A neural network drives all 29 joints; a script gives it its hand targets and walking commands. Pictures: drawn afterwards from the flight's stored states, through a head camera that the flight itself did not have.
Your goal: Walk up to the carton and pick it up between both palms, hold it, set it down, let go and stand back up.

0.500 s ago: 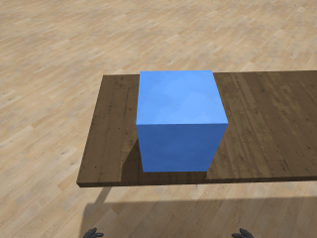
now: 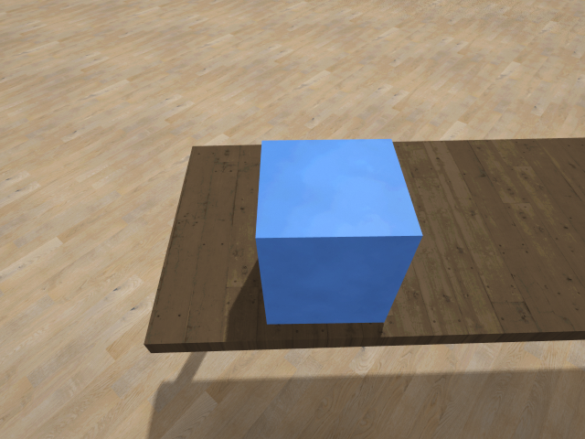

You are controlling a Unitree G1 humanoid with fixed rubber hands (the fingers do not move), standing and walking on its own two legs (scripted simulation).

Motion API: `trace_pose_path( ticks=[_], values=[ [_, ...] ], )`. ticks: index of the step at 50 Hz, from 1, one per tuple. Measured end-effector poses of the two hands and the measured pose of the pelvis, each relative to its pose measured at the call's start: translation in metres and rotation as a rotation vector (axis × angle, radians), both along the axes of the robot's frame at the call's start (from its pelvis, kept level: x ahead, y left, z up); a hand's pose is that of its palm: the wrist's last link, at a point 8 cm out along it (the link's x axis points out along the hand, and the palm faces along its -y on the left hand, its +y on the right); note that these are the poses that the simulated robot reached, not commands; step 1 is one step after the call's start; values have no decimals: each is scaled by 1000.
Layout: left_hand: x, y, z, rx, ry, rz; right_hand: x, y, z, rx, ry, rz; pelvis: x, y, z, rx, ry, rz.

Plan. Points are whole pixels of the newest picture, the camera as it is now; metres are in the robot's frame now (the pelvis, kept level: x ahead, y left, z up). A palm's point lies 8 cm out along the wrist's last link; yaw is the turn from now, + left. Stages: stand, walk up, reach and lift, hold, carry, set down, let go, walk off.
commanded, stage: stand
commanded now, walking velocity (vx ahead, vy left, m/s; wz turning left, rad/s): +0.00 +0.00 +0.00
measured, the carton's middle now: (326, 236) +0.43 -0.03 +0.00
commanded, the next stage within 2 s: walk up in 1.06 s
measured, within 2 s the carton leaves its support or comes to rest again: neither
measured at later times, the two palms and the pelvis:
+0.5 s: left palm out of the picture -0.01 +0.21 -0.14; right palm out of the picture +0.00 -0.21 -0.14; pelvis -0.01 +0.00 +0.01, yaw +0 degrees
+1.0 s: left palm out of the picture -0.05 +0.20 -0.14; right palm out of the picture -0.05 -0.20 -0.14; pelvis -0.03 +0.00 +0.01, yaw +0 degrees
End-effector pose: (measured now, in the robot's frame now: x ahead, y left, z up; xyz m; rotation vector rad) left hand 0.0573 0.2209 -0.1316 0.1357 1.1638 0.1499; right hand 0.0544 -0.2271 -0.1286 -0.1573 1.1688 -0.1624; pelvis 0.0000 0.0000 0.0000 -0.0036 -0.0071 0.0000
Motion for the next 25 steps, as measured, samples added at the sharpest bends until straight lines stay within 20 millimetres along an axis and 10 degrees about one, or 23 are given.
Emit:
trace_pose_path(
  ticks=[25],
  values=[
    [-65,-9,-7,-27,187,47,-52,16,-7,35,148,-44,-9,2,9,1,-31,-5]
  ],
)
